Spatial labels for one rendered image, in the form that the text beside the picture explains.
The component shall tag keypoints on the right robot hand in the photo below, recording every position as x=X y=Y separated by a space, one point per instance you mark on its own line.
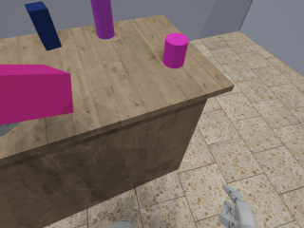
x=240 y=214

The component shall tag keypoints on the table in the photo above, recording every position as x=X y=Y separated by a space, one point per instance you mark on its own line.
x=133 y=119

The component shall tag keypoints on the left robot hand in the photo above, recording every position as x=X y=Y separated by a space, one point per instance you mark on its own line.
x=5 y=128

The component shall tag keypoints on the sponge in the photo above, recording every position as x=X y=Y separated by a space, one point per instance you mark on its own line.
x=30 y=92

